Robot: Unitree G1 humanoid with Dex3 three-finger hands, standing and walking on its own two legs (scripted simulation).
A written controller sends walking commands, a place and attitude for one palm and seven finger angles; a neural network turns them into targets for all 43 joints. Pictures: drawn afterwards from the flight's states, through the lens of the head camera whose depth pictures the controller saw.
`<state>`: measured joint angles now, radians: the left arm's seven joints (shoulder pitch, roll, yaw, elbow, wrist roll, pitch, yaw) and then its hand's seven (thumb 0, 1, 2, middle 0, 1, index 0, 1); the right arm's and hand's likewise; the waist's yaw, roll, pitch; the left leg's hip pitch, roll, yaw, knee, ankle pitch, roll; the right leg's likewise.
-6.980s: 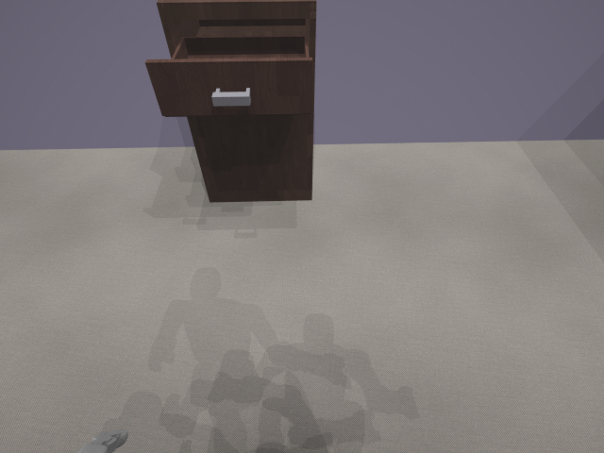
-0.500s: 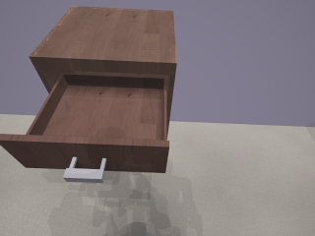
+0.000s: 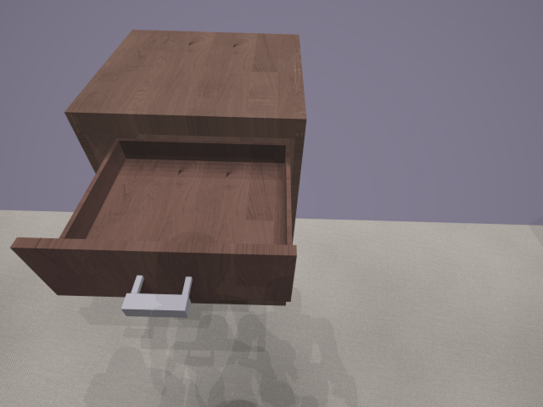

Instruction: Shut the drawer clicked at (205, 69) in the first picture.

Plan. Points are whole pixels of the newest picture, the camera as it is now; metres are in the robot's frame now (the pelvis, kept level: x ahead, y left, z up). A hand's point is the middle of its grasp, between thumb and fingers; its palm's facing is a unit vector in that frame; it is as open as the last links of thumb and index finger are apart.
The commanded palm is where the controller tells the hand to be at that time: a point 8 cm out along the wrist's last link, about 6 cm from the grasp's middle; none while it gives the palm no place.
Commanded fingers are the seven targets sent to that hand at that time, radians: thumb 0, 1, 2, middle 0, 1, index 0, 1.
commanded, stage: come to a stop and stand still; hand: left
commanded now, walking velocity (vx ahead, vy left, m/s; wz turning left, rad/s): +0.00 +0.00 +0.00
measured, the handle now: (160, 293) +0.30 +0.21 -0.04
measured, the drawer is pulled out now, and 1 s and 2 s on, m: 0.30 0.29 0.28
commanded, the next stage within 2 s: look again from close up in 0.06 s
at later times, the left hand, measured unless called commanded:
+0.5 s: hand out of the picture +0.06 +0.18 -0.17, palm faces +0.00 -0.98 -0.22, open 7.3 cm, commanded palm none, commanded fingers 0.00 0.90 0.90 -0.20 -0.30 -0.20 -0.30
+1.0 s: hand (160, 365) +0.19 +0.18 -0.05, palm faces +0.25 -0.96 -0.13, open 7.3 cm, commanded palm +0.12 +0.22 -0.05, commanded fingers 0.00 0.90 0.90 -0.46 -0.58 -0.46 -0.58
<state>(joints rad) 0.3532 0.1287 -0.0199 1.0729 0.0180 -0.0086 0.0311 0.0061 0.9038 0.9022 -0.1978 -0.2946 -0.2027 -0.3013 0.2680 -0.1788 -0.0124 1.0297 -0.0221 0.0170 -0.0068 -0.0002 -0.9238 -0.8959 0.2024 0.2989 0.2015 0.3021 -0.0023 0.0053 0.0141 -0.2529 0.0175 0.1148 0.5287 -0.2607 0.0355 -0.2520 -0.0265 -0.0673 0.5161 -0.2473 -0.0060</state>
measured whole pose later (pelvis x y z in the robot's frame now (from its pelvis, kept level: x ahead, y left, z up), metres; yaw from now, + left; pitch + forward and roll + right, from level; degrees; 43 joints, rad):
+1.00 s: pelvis +0.02 -0.01 -0.01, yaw +2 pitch +5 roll +1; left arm 0.46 0.15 0.09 0.23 -0.16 -0.14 0.04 0.01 0.93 0.90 -0.28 -0.39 -0.19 -0.33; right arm 0.23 -0.25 -0.03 0.75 0.01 -0.26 -0.05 0.01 -0.91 -0.90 0.20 0.30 0.20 0.30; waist -0.04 0.03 -0.08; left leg -0.39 0.01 0.09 0.65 -0.33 0.02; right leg -0.40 -0.05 -0.09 0.68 -0.36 -0.02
